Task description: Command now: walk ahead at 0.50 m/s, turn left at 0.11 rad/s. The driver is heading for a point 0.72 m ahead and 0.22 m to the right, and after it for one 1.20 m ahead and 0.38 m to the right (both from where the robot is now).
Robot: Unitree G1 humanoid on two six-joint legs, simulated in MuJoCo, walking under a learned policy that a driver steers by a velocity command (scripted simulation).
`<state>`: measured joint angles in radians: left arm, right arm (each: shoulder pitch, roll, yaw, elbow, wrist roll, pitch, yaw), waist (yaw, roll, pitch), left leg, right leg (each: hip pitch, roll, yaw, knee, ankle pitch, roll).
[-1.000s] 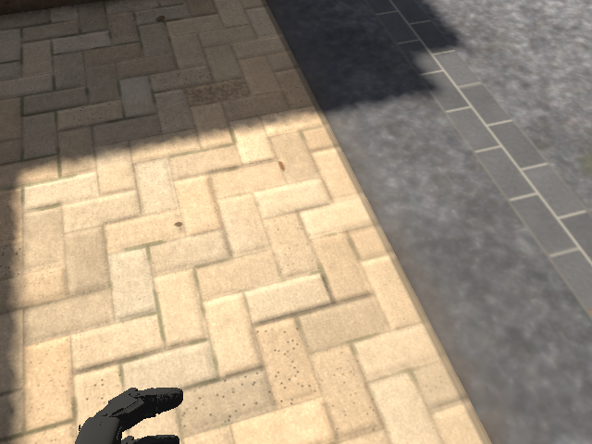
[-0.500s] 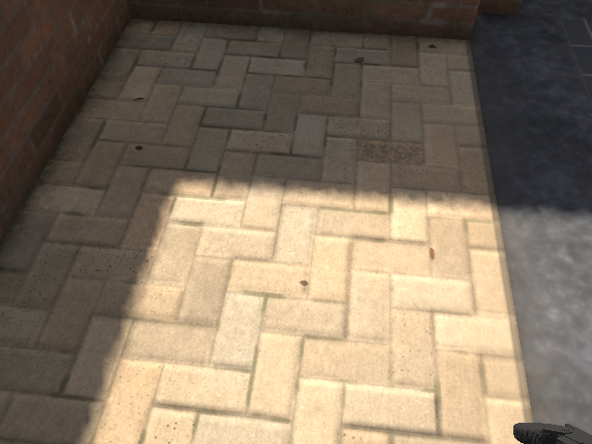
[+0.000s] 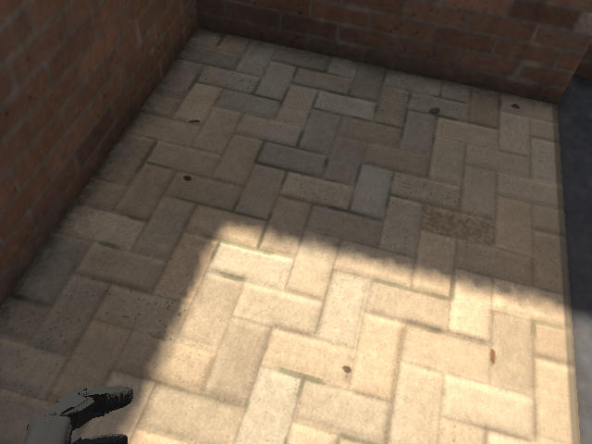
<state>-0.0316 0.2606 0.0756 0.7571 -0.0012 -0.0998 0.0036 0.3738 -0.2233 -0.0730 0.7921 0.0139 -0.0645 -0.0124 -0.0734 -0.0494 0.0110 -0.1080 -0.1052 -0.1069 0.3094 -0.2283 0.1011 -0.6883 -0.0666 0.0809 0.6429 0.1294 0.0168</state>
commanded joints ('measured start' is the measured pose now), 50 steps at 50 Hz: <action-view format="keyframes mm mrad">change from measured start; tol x32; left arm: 1 -150 60 1 -99 -11 -16 -20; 12 348 173 25 -15 1 -6 -44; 50 132 89 9 -226 -15 129 -17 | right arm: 1 53 -137 -33 -26 -4 -14 -5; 50 -179 -227 -52 -176 -7 46 -32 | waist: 1 -30 142 25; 12 133 -156 -509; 50 18 255 -77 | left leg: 1 90 280 -148 -74 229 89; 9 134 227 -1 336 1012 -2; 10 -74 177 22 595 731 -48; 11 -431 8 72 1005 -313 -141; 13 -591 72 -52 1124 -337 -164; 33 -339 61 -19 302 -79 -170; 38 40 551 -427 56 644 197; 50 -79 368 -42 -70 -160 83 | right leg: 1 -49 1 -32 -52 13 -24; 9 385 142 -156 -196 -47 -149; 11 1051 -279 383 -79 724 -392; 12 1138 -321 553 -151 598 -456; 19 444 -94 241 -305 329 -311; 31 449 -28 404 -267 -254 -226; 35 435 25 430 -153 -123 -173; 38 44 200 92 417 -797 4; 50 192 50 -111 186 -556 23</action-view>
